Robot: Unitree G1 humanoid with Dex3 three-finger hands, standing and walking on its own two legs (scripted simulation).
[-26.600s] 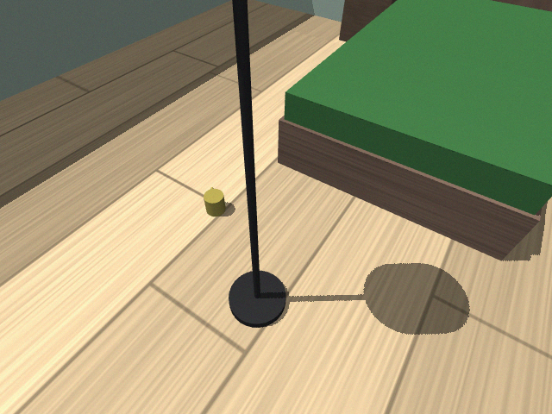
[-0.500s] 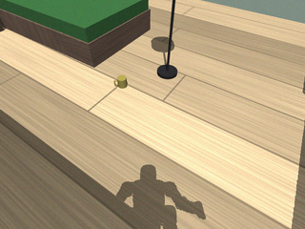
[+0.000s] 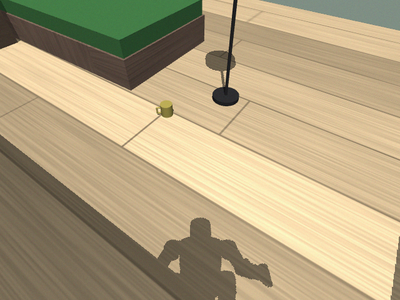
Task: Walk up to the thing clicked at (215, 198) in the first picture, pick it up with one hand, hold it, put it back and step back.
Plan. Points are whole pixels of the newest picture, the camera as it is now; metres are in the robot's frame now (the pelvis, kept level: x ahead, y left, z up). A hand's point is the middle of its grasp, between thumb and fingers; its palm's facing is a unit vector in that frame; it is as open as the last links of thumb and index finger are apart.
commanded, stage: stand
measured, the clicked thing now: (164, 109) +1.54 +0.25 -0.73
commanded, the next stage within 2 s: walk up in 1.74 s
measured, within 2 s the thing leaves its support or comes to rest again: neither
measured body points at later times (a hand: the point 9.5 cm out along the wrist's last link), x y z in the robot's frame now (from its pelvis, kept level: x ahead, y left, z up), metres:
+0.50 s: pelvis +0.00 +0.00 +0.00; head +0.01 -0.01 +0.45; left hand +0.08 +0.30 -0.13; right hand +0.06 -0.31 -0.14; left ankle -0.02 +0.13 -0.75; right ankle +0.03 -0.14 -0.75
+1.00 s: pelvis +0.00 +0.00 +0.00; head +0.01 +0.00 +0.45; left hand +0.08 +0.30 -0.13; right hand +0.08 -0.30 -0.13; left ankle -0.02 +0.13 -0.75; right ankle +0.03 -0.14 -0.75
